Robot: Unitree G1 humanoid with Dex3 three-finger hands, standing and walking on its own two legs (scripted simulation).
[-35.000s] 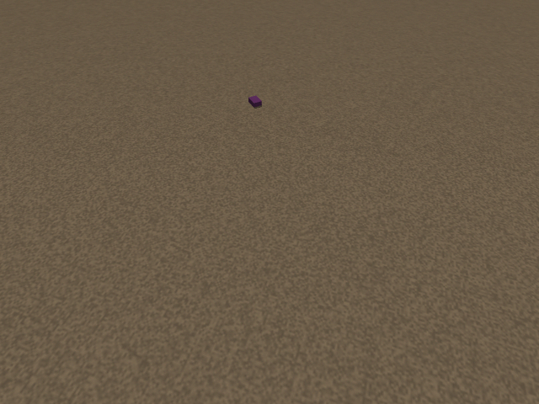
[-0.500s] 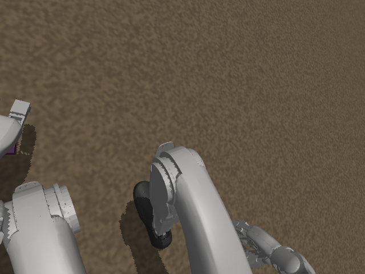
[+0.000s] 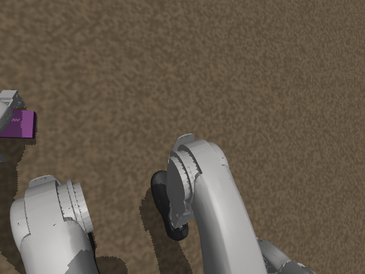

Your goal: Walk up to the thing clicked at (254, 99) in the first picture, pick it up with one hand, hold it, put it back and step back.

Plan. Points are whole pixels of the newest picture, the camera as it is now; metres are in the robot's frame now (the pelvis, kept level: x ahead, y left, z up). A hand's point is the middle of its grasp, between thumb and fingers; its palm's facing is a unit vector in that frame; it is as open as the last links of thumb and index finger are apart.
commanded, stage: close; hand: left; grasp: from above
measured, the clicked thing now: (12, 124) +0.44 +0.22 -0.30
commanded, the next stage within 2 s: go down in 0.88 s
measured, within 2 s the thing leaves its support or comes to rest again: neither
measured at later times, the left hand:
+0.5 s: hand out of the picture +0.48 +0.25 -0.24, palm faces -0.31 -0.02 -0.95, open 13.2 cm
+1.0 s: hand (4, 145) +0.39 +0.23 -0.26, palm faces -0.49 +0.00 -0.87, open 12.4 cm
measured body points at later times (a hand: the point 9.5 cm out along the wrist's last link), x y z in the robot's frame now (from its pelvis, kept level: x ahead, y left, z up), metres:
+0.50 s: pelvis +0.00 +0.01 +0.00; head +0.28 +0.13 +0.34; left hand +0.50 +0.25 -0.19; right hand +0.08 -0.26 -0.04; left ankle +0.06 +0.12 -0.28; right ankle +0.13 -0.12 -0.28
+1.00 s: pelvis -0.01 +0.00 +0.00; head +0.26 +0.13 +0.34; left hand +0.41 +0.23 -0.21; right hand +0.07 -0.29 -0.05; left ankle +0.06 +0.12 -0.28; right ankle +0.13 -0.13 -0.28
